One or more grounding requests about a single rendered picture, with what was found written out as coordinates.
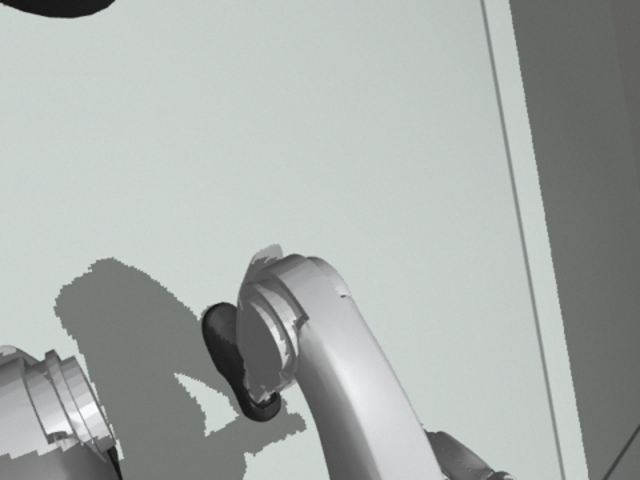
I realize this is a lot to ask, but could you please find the right robot foot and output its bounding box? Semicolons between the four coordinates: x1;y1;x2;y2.
202;302;281;422

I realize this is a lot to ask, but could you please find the left robot foot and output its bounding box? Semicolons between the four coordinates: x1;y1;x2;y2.
107;445;123;480

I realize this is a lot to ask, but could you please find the right robot hand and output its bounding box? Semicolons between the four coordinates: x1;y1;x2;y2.
421;424;495;480

